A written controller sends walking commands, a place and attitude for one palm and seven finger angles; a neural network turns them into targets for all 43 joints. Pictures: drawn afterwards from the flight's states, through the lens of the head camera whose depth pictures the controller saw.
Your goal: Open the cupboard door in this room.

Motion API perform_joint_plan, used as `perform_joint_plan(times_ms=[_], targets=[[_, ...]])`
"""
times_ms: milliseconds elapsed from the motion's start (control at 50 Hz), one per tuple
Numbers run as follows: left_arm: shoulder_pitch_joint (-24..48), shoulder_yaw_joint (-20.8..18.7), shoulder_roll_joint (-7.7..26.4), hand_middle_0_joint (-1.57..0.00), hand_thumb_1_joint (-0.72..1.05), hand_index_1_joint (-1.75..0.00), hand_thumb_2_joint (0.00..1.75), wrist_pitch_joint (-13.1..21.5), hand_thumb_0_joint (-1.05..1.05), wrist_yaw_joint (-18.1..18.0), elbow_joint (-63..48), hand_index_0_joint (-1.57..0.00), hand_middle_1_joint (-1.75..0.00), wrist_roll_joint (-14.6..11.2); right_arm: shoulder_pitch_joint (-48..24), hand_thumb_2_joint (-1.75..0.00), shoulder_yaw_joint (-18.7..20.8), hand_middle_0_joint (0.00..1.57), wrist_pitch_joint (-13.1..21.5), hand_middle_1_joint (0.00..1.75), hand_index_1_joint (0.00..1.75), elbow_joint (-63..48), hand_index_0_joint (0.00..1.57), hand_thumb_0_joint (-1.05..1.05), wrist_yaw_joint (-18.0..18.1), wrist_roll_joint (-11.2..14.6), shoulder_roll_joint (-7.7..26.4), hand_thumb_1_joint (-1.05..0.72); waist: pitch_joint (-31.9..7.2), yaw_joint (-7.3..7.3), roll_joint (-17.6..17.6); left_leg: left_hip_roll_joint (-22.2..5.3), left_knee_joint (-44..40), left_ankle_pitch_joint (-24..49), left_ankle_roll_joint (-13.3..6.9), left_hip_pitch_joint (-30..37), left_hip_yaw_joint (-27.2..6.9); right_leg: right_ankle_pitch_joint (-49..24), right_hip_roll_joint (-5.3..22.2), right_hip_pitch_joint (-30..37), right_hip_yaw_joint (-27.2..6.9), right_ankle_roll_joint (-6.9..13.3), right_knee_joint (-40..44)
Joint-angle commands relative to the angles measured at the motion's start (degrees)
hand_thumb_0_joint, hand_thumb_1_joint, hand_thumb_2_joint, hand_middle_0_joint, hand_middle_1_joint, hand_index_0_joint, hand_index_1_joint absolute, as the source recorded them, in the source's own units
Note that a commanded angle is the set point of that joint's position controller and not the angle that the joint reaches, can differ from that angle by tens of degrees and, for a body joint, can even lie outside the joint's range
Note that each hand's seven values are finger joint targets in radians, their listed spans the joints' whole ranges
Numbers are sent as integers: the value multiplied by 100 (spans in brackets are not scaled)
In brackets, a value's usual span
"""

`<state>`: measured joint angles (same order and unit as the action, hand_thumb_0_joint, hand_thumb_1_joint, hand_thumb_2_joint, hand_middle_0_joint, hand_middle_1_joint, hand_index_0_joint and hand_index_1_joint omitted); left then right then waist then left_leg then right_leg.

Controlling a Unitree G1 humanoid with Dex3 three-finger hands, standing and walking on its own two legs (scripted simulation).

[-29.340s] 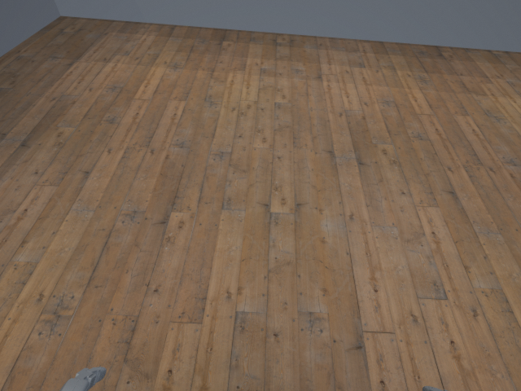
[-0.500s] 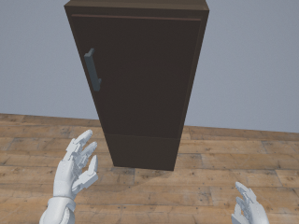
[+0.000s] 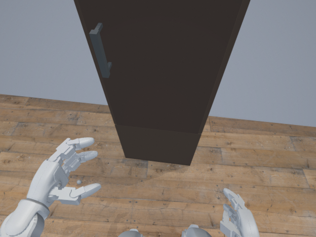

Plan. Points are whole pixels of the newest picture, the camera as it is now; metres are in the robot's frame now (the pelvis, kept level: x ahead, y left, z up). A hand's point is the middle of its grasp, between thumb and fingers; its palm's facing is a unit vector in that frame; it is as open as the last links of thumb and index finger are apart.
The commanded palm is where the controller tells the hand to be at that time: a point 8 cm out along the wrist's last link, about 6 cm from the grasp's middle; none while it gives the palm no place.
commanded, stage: raise the hand with hooked fingers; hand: left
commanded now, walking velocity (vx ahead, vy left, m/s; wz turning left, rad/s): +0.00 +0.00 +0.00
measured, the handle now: (102, 51) +0.57 +0.19 +0.14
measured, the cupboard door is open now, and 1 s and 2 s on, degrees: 0 0 0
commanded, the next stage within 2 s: move the hooked fingers beside the handle in 1.30 s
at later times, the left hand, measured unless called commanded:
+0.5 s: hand (31, 147) +0.27 +0.26 +0.14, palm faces +0.01 -1.00 -0.09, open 13.6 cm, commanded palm +0.24 +0.31 +0.13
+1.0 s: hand (32, 128) +0.30 +0.27 +0.15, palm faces -0.08 -0.99 -0.06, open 14.0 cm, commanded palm +0.27 +0.32 +0.16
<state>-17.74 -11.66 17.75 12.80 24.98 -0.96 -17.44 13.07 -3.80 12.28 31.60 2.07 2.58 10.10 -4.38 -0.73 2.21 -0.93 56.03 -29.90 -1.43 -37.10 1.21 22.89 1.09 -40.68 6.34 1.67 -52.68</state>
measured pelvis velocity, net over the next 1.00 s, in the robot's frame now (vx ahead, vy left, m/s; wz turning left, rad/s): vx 0.00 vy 0.00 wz -0.01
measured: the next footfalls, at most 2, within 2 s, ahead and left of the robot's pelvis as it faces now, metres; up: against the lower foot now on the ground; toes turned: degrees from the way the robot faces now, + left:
none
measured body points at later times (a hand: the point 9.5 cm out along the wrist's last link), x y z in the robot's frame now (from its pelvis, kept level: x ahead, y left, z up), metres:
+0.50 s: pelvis +0.01 +0.01 +0.03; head +0.03 +0.01 +0.48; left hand +0.26 +0.32 +0.14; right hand +0.20 -0.23 -0.03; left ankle -0.02 +0.10 -0.68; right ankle +0.03 -0.11 -0.68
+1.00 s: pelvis +0.00 +0.00 +0.04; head +0.03 -0.01 +0.49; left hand +0.30 +0.32 +0.16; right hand +0.16 -0.25 -0.04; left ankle -0.02 +0.10 -0.68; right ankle +0.03 -0.11 -0.68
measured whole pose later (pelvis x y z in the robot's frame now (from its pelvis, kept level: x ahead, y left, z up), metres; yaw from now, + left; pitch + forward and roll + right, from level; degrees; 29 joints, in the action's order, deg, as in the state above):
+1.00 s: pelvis +0.00 +0.00 +0.04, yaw -1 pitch +3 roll -1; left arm 6.6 -24.7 27.4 4.4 33.3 21.9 -19.7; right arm 16.3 -3.2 12.6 33.0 4.8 3.5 17.3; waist -1.4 0.2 2.0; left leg -0.2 37.4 -21.7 -1.5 -19.2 2.5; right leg 15.5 0.6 -23.6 5.0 1.4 -35.6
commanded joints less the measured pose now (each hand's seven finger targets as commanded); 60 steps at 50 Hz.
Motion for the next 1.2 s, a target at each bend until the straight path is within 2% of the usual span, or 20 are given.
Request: perform_joint_plan(times_ms=[0, 100, 140, 160, 240, 340, 400, 460, 540, 600, 640, 700, 780, 860, 920, 940, 980, 1040, 1100, 1180], targets=[[-768, -1280, 621, -27, -6, -92, 49, 301, 0, -627, -1619, -27, -92, -547, -479, -90, 558, 20, 393, 30, 30, -1121, 20, 0, 123, 31, 889, -90, -1557, 440, -269, 87, -1249, 2761, 134, 464, -335, -2144, -101, 2091, -144, -28, 689], [-23, -662, 492, -28, -17, -99, 44, 716, 0, -744, -1302, -28, -99, -86, -48, -90, 580, 20, 513, 30, 30, -861, 20, 0, 71, -19, 1114, -90, -853, -8, 52, 11, -1322, 2608, 149, 688, -339, -1613, -141, 1291, -94, -61, 799], [323, -475, 540, -28, -22, -102, 42, 686, 0, -527, -1097, -28, -102, -30, 5, -90, 576, 20, 557, 30, 30, -841, 20, 0, 100, 8, 1242, -90, -752, -109, 118, 25, -1350, 2285, 118, 727, -357, -1342, -144, 1238, -154, -44, 909], [535, -535, 730, -28, -24, -103, 41, 683, 0, -411, -1138, -28, -103, -26, 39, -90, 578, 20, 586, 30, 30, -832, 20, 0, 125, 27, 1289, -90, -944, -122, 110, 23, -1392, 2194, 107, 834, -383, -1257, -120, 1338, -181, -55, 976], [1087, -1127, 1499, -29, -34, -110, 37, 594, 0, -197, -1331, -29, -110, -143, -24, -90, 537, 20, 659, 30, 30, -801, 20, 0, 247, 36, 1356, -90, -1355, 42, 464, 22, -1530, 2453, 90, 1250, -441, -1453, -101, 1781, -221, -4, 1088], [1272, -1691, 1696, -30, -45, -117, 32, 518, 0, -284, -1022, -30, -117, -470, -57, -90, 444, 20, 636, 30, 30, -732, 20, 0, 280, 32, 1290, -90, -1268, 234, 481, -5, -1739, 3210, 183, 1522, -468, -2037, -137, 2210, -143, 23, 1222], [1503, -1490, 1442, -30, -50, -120, 30, 213, 0, -146, -322, -30, -120, -501, -98, -90, 429, 20, 544, 30, 30, -681, 20, 0, 281, 77, 1313, -90, -763, 137, 358, -9, -1900, 2939, 189, 1475, -406, -1961, -135, 2061, -107, -16, 1392], [1910, -1283, 1457, -30, -50, -120, 30, -249, 0, 188, 309, -30, -120, -429, -136, -90, 400, 20, 461, 30, 30, -722, 20, 0, 313, 122, 1394, -90, -485, 75, 259, 32, -2013, 2507, 100, 1391, -322, -1830, -125, 2100, -215, -12, 1632], [2816, -1398, 1860, -30, -50, -120, 30, -471, 0, 429, 244, -30, -120, -350, -181, -90, 370, 20, 431, 30, 30, -796, 20, 0, 373, 106, 1413, -90, -676, 74, 244, 61, -2110, 2383, 43, 1574, -356, -1711, -132, 2299, -291, 11, 1769], [3337, -1848, 2314, -30, -50, -120, 30, -274, 0, 418, 80, -30, -120, -395, -181, -90, 338, 20, 437, 30, 30, -794, 20, 0, 413, 82, 1364, -90, -1102, 106, 102, 58, -2202, 2428, 33, 1817, -399, -1689, -148, 2529, -313, 4, 1851], [3548, -2116, 2599, -30, -50, -120, 30, -122, 0, 356, 91, -30, -120, -423, -189, -90, 305, 20, 441, 30, 30, -755, 20, 0, 418, 46, 1357, -90, -1165, 197, 273, 69, -2228, 2507, 65, 1879, -383, -1733, -170, 2688, -348, 40, 1868], [3637, -2107, 2477, -30, -50, -120, 30, -107, 0, 411, 621, -30, -120, -461, -183, -90, 290, 20, 422, 30, 30, -656, 20, 0, 442, 74, 1343, -90, -993, 162, 365, 62, -2358, 2478, 75, 1915, -365, -1755, -143, 2664, -319, 31, 1957], [3939, -1822, 2421, -30, -50, -120, 30, -497, 0, 693, 1410, -30, -120, -390, -134, -90, 297, 20, 329, 30, 30, -604, 20, 0, 474, 136, 1417, -90, -601, 93, 336, 92, -2453, 2229, 30, 1806, -308, -1599, -102, 2520, -374, 17, 2129], [3679, -1565, 2199, -30, -50, -120, 30, -698, 0, 909, 1587, -30, -120, -347, -88, -90, 336, 20, 340, 30, 30, -724, 20, 0, 397, 141, 1459, -90, -743, 140, 76, 105, -2425, 2427, 5, 1823, -307, -1776, -98, 2565, -358, 20, 2062], [3665, -1962, 2549, -30, -50, -120, 30, -512, 0, 819, 1080, -30, -120, -394, -125, -90, 384, 20, 383, 30, 30, -820, 20, 0, 339, 99, 1464, -90, -1159, 242, 41, 112, -2383, 2556, -3, 1886, -288, -1870, -88, 2755, -420, 8, 2041], [3641, -2126, 2725, -30, -50, -120, 30, -433, 0, 752, 1006, -30, -120, -420, -109, -90, 360, 20, 385, 30, 30, -821, 20, 0, 312, 66, 1461, -90, -1086, 287, -89, 105, -2371, 2569, 9, 1811, -292, -1857, -118, 2840, -436, 35, 2019], [3632, -2246, 2681, -30, -50, -120, 30, -274, 0, 633, 926, -30, -120, -481, -106, -90, 366, 20, 390, 30, 30, -815, 20, 0, 314, 70, 1414, -90, -1107, 271, -37, 101, -2429, 2507, 7, 1836, -257, -1828, -122, 2835, -442, 19, 2054], [3868, -2334, 2815, -30, -50, -120, 30, -90, 0, 456, 564, -30, -120, -434, -114, -90, 361, 20, 412, 30, 30, -788, 20, 0, 331, 40, 1402, -90, -1167, 307, 489, 109, -2458, 2571, 28, 1944, -220, -1878, -114, 2936, -467, 50, 2043], [3765, -2007, 2457, -30, -50, -120, 30, -161, 0, 442, 779, -30, -120, -325, -38, -90, 366, 20, 426, 30, 30, -715, 20, 0, 379, 76, 1372, -90, -1004, 200, 628, 88, -2510, 2595, 24, 2053, -195, -1954, -108, 2766, -421, 20, 2097], [3793, -1784, 2312, -30, -50, -120, 30, -393, 0, 605, 1159, -30, -120, -316, -29, -90, 382, 20, 392, 30, 30, -663, 20, 0, 436, 111, 1429, -90, -680, 109, 233, 97, -2527, 2251, -14, 1897, -196, -1715, -101, 2620, -455, -19, 2205]])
